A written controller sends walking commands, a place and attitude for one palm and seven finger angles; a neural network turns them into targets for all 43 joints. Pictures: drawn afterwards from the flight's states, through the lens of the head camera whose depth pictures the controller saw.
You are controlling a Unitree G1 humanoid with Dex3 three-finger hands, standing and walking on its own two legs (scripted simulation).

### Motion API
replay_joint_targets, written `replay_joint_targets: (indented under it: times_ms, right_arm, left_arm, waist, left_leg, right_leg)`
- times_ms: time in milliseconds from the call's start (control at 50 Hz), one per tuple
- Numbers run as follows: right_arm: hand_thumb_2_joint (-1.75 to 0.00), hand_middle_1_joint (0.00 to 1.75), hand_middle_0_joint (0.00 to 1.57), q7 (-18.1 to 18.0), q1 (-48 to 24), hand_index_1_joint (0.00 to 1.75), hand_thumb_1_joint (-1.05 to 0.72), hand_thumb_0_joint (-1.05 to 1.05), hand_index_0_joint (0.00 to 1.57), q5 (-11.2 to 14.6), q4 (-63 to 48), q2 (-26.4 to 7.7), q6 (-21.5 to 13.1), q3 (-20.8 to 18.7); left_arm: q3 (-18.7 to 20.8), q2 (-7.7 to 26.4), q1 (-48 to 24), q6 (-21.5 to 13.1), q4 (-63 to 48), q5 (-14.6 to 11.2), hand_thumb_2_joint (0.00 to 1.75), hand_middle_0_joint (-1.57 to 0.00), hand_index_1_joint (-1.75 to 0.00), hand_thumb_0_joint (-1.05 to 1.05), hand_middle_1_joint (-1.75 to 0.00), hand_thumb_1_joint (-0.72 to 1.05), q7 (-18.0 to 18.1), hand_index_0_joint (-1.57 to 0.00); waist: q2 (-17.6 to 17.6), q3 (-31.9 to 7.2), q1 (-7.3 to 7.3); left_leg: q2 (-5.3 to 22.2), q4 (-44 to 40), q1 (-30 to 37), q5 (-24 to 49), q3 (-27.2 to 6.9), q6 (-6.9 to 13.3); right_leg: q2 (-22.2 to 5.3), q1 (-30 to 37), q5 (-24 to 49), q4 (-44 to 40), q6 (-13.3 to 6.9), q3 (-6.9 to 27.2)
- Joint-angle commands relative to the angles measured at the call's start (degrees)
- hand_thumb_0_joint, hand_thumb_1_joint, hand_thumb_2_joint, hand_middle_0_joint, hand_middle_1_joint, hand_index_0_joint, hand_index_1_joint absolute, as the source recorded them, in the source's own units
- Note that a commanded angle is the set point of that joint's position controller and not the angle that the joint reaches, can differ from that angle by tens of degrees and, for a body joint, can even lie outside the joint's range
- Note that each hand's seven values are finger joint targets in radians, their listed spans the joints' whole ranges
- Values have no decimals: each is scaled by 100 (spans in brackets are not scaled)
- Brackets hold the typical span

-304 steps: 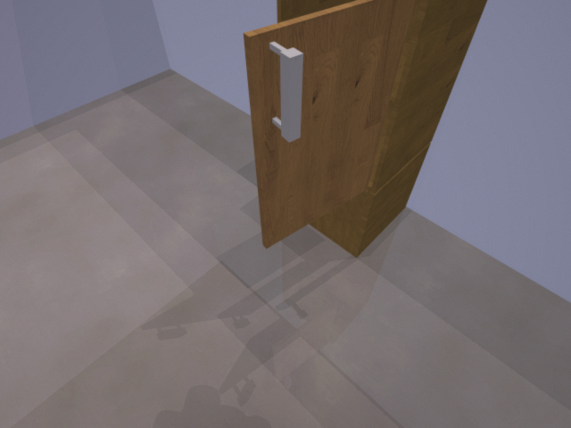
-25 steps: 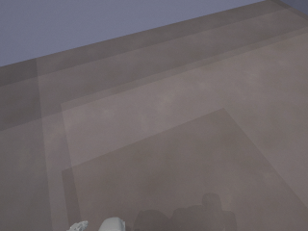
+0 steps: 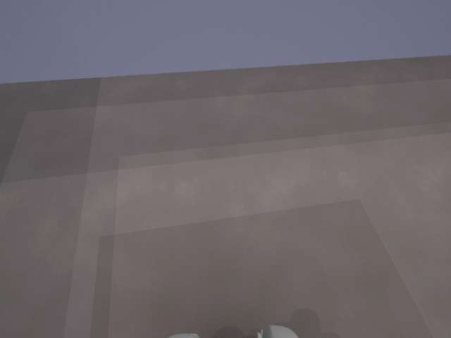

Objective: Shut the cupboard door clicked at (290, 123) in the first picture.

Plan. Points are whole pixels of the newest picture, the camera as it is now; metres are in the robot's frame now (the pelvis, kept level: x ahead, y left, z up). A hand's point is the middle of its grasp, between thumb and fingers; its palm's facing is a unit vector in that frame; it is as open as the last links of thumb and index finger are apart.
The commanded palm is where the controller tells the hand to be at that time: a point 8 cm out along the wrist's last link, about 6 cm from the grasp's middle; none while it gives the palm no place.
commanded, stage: walk to a spot facing it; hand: left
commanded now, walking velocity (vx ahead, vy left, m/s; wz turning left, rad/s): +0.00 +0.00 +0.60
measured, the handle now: out of the picture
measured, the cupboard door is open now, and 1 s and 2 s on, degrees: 80 80 80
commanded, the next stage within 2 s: none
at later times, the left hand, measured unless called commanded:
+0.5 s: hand (171, 324) +0.16 +0.11 -0.13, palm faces +0.25 -0.93 -0.28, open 7.4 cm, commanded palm none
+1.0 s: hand out of the picture -0.02 +0.11 -0.17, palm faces +0.63 -0.73 -0.27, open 7.4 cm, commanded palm none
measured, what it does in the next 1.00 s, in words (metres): steps to the right, turning left: right foot, then left foot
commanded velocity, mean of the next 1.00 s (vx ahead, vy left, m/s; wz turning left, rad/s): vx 0.00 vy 0.00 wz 0.60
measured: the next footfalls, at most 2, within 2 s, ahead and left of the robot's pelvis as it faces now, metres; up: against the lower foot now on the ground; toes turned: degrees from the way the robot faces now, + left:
right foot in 0.36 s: +0.13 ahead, -0.19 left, +0.00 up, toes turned +12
left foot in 0.86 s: +0.06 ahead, +0.03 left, +0.00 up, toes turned +40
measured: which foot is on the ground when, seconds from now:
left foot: down 0.00-0.36, up 0.38-0.84, down 0.86-1.00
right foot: up 0.00-0.34, down 0.36-0.86, up 0.88-1.00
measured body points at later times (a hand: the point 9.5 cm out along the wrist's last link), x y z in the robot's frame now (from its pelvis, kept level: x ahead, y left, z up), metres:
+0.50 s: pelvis +0.09 -0.10 +0.01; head +0.14 -0.12 +0.46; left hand +0.14 +0.16 -0.11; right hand +0.19 -0.35 -0.15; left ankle +0.00 +0.03 -0.64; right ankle +0.09 -0.19 -0.73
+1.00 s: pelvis +0.08 -0.09 +0.00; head +0.11 -0.05 +0.45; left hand -0.06 +0.15 -0.15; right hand +0.34 -0.21 -0.13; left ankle +0.03 +0.00 -0.73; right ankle +0.14 -0.22 -0.66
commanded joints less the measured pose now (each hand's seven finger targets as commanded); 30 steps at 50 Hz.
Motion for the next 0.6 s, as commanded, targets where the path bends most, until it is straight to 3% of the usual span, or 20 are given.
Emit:
replay_joint_targets:
  times_ms: [0, 40, 100, 180, 240, 280, 300, 320, 340, 360, 380, 400, 420, 440, 460, 540, 580]
  right_arm:
    - [-90, 30, 20, -89, 362, 30, -90, 0, 20, 39, -296, -1074, -86, -277]
    - [-90, 30, 20, -64, 494, 30, -90, 0, 20, 40, -280, -1100, -56, -331]
    - [-90, 30, 20, -35, 567, 30, -90, 0, 20, 19, -293, -1127, 3, -390]
    - [-90, 30, 20, -17, 734, 30, -90, 0, 20, -19, -283, -1152, 56, -470]
    - [-90, 30, 20, -20, 628, 30, -90, 0, 20, -27, -365, -1261, 118, -535]
    - [-90, 30, 20, -24, 414, 30, -90, 0, 20, -2, -475, -1303, 149, -570]
    - [-90, 30, 20, -8, 298, 30, -90, 0, 20, 43, -523, -1256, 145, -569]
    - [-90, 30, 20, 39, 382, 30, -90, 0, 20, 107, -567, -1020, 124, -545]
    - [-90, 30, 20, 44, 477, 30, -90, 0, 20, 127, -699, -656, 108, -486]
    - [-90, 30, 20, 32, 346, 30, -90, 0, 20, 66, -739, -960, 168, -526]
    - [-90, 30, 20, 80, 329, 30, -90, 0, 20, 18, -697, -904, 239, -518]
    - [-90, 30, 20, 101, 315, 30, -90, 0, 20, 37, -603, -807, 330, -524]
    - [-90, 30, 20, 149, 200, 30, -90, 0, 20, 31, -561, -831, 378, -495]
    - [-90, 30, 20, 189, 161, 30, -90, 0, 20, 39, -579, -805, 392, -461]
    - [-90, 30, 20, 215, 61, 30, -90, 0, 20, 43, -596, -756, 401, -438]
    - [-90, 30, 20, 265, -394, 30, -90, 0, 20, 48, -672, -715, 449, -374]
    - [-90, 30, 20, 280, -527, 30, -90, 0, 20, 46, -715, -697, 465, -359]
  left_arm:
    - [178, 510, 443, 42, -364, 7, 90, -20, -30, 0, -30, 90, -3, -20]
    - [196, 520, 172, 71, -470, 16, 90, -20, -30, 0, -30, 90, 5, -20]
    - [181, 559, -286, 64, -681, 9, 90, -20, -30, 0, -30, 90, -4, -20]
    - [122, 590, -934, 7, -948, -24, 90, -20, -30, 0, -30, 90, -16, -20]
    - [110, 662, -941, -39, -1049, -65, 90, -20, -30, 0, -30, 90, -2, -20]
    - [128, 732, -624, -93, -999, -88, 90, -20, -30, 0, -30, 90, 8, -20]
    - [150, 862, -303, -166, -941, -85, 90, -20, -30, 0, -30, 90, 17, -20]
    - [214, 1223, -94, -236, -847, -53, 90, -20, -30, 0, -30, 90, 55, -20]
    - [334, 1760, 137, -259, -830, 12, 90, -20, -30, 0, -30, 90, 124, -20]
    - [268, 1747, 296, -217, -824, -3, 90, -20, -30, 0, -30, 90, 133, -20]
    - [172, 1436, -26, -211, -899, -2, 90, -20, -30, 0, -30, 90, 139, -20]
    - [155, 1202, -316, -198, -918, -22, 90, -20, -30, 0, -30, 90, 159, -20]
    - [97, 1087, -427, -182, -958, -36, 90, -20, -30, 0, -30, 90, 138, -20]
    - [60, 1021, -426, -199, -986, -46, 90, -20, -30, 0, -30, 90, 122, -20]
    - [65, 1004, -308, -208, -986, -48, 90, -20, -30, 0, -30, 90, 114, -20]
    - [112, 1143, 219, -228, -869, -26, 90, -20, -30, 0, -30, 90, 107, -20]
    - [118, 1187, 340, -224, -842, -16, 90, -20, -30, 0, -30, 90, 100, -20]
  waist:
    - [610, -1012, 94]
    - [654, -992, 20]
    - [823, -821, -81]
    - [1105, -741, -283]
    - [1264, -822, -262]
    - [1297, -900, -111]
    - [1067, -988, 58]
    - [287, -1234, 105]
    - [-1494, -1516, 199]
    - [-1190, -1404, 230]
    - [-729, -895, 14]
    - [-1101, -827, -136]
    - [-1031, -610, -210]
    - [-1113, -595, -233]
    - [-1076, -617, -202]
    - [-773, -666, 4]
    - [-857, -655, 35]
  left_leg:
    - [1563, -1222, 813, 3414, -1528, 230]
    - [1493, -1222, 880, 3256, -1662, 160]
    - [1447, -1164, 929, 2935, -1836, 244]
    - [1422, -901, 1052, 3372, -2053, 324]
    - [1464, -703, 970, 3593, -2352, 287]
    - [1331, -451, 711, 3377, -2437, 134]
    - [1168, -144, 381, 2793, -2340, -92]
    - [844, 337, -614, 1356, -1970, -461]
    - [-4, 1826, -1673, -1981, -795, -937]
    - [212, 3097, -1404, -2561, -753, -918]
    - [376, 3674, -1427, -2007, -827, -927]
    - [509, 3908, -1462, -1729, -777, -982]
    - [606, 4048, -1459, -1346, -647, -1036]
    - [620, 3979, -1470, -1093, -534, -1064]
    - [593, 3807, -1470, -939, -431, -1080]
    - [582, 2964, -1353, -891, -191, -1106]
    - [575, 2747, -1288, -851, -116, -1083]
  right_leg:
    - [-110, -314, 574, -168, 201, 132]
    - [-82, -505, 698, -298, 256, 138]
    - [-66, -642, 642, -849, 311, 84]
    - [111, -383, 267, -1938, 278, -37]
    - [301, 217, 48, -2832, 180, -63]
    - [371, 977, 573, -3754, 100, -64]
    - [229, 1737, 1360, -4735, 81, 36]
    - [-627, 3073, 2428, -5118, -109, 628]
    - [-2404, 3855, 4203, -5015, -807, 2236]
    - [-2851, 2925, 4674, -4961, -1328, 2124]
    - [-2386, 2405, 4379, -5001, -1313, 1459]
    - [-2079, 2192, 4300, -5037, -1103, 1233]
    - [-1714, 2046, 4548, -4964, -951, 623]
    - [-1558, 2101, 4841, -4953, -827, 170]
    - [-1442, 2217, 5064, -4919, -711, -76]
    - [-1532, 2684, 5374, -4829, -710, -362]
    - [-1590, 2726, 5283, -4830, -738, -485]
